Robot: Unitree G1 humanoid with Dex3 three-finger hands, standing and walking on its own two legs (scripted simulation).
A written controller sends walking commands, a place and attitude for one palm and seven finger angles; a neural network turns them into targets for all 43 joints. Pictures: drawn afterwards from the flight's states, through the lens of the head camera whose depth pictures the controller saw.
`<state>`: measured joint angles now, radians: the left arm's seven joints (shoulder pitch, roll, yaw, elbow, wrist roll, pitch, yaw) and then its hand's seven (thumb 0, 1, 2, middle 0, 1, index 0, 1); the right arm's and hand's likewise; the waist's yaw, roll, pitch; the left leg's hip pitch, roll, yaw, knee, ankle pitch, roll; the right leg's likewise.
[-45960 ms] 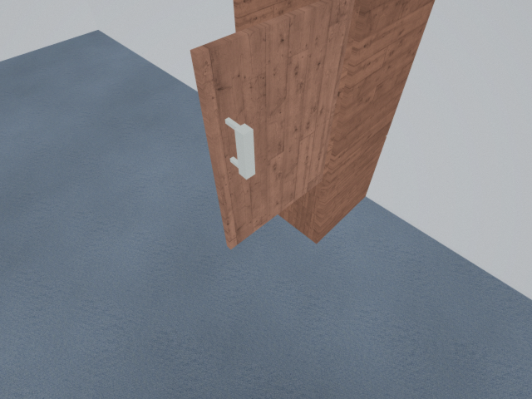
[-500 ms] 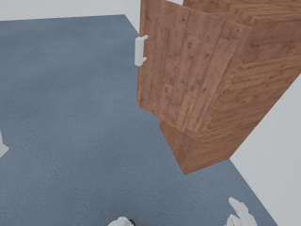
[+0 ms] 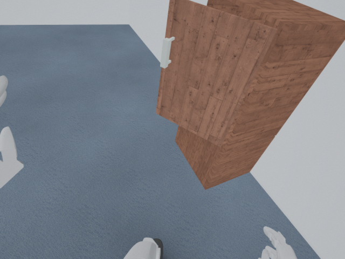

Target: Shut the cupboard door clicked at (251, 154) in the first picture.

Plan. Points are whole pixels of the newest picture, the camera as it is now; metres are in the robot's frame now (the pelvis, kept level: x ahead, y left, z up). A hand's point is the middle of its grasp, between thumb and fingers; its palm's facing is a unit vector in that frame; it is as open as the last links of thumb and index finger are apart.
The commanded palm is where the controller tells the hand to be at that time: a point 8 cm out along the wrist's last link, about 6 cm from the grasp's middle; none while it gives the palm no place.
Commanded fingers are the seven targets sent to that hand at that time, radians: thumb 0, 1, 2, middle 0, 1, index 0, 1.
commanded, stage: stop stepping back and stand still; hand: left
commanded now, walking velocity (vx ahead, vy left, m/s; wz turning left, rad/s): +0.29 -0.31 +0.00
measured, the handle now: (168, 52) +0.90 +0.10 +0.08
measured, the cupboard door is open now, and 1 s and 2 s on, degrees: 33 33 33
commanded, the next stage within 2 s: let the arm hang, fingers relaxed in 1.80 s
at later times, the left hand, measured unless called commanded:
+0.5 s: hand out of the picture -0.05 +0.40 +0.24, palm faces +0.37 -0.84 -0.40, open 7.4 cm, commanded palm -0.09 +0.44 +0.21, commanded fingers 0.00 0.90 0.90 -0.20 -0.30 -0.20 -0.30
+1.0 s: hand out of the picture -0.22 +0.50 +0.24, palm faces +0.51 -0.70 -0.50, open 7.4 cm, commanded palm -0.26 +0.52 +0.21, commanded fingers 0.00 0.90 0.90 -0.20 -0.30 -0.20 -0.30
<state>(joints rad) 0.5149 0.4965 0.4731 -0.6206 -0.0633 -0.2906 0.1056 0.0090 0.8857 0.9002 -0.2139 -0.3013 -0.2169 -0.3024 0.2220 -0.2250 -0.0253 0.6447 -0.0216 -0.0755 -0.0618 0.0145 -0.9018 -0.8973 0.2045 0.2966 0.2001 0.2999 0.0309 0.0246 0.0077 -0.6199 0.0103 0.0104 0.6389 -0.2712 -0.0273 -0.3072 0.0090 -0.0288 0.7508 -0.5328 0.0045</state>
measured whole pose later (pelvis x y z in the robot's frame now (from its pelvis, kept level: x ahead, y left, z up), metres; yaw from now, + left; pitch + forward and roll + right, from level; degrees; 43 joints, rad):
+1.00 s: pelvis -0.40 +0.22 +0.02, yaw +0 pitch -1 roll -3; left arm 0.54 0.51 0.51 -0.57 -0.04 -0.20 0.15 0.01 0.88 0.90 -0.22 -0.30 -0.22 -0.30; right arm 0.26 -0.18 0.00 0.71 0.00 -0.01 -0.04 0.02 -0.90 -0.90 0.21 0.30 0.20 0.30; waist 0.04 0.02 -0.05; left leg -0.64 0.09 0.03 1.10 -0.39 -0.01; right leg -0.17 0.05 -0.09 0.55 -0.36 -0.07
